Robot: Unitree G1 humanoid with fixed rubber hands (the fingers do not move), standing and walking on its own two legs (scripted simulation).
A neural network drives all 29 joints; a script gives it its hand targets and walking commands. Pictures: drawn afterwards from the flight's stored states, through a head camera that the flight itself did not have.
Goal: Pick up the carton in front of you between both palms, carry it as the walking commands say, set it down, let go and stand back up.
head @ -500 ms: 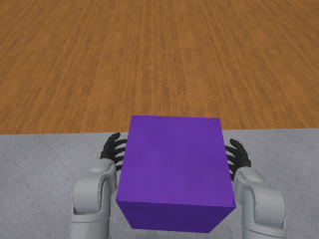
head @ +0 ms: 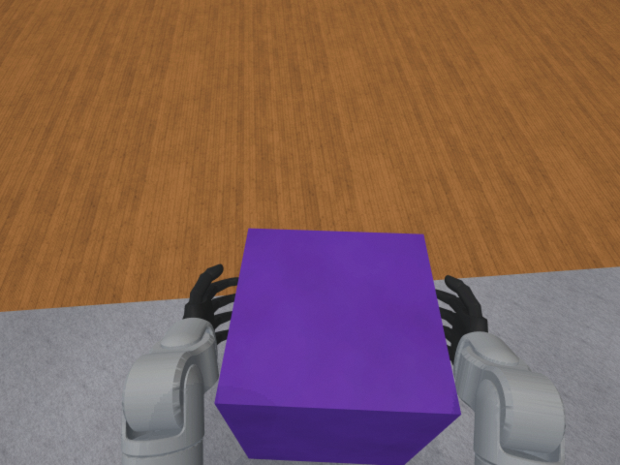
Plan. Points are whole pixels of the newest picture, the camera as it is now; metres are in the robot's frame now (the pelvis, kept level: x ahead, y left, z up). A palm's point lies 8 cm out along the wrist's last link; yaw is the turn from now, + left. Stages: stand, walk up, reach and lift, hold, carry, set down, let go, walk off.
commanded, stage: carry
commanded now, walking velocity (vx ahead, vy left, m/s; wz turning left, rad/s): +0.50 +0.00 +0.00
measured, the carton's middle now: (330, 354) +0.26 -0.01 +0.02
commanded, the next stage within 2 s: none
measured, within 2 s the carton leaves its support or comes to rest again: neither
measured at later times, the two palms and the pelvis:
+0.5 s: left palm (236, 174) +0.56 +0.14 +0.06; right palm (402, 166) +0.60 -0.16 +0.06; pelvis +0.34 -0.04 +0.00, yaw +5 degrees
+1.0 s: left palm (230, 40) +0.99 +0.20 +0.13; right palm (356, 40) +0.98 -0.10 +0.13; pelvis +0.67 +0.05 -0.01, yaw +2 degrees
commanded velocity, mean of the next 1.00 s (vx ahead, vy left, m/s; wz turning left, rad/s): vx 0.50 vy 0.00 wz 0.00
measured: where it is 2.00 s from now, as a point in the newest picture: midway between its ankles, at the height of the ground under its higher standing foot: (295, 197)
